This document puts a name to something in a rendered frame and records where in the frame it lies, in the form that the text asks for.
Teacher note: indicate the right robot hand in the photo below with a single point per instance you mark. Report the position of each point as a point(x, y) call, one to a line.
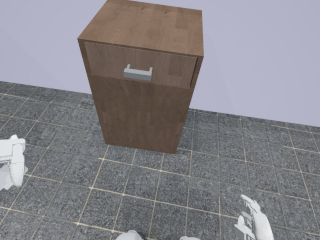
point(258, 225)

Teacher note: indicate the left robot hand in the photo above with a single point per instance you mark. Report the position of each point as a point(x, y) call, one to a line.
point(11, 152)

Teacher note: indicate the cabinet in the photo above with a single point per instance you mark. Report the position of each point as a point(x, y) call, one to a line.
point(138, 114)

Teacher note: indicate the robot left shin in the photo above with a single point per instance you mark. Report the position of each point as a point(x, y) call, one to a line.
point(133, 231)

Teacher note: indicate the handle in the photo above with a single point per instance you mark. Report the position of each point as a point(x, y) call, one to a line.
point(137, 74)

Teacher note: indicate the drawer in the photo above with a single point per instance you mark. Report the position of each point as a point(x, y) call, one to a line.
point(167, 69)

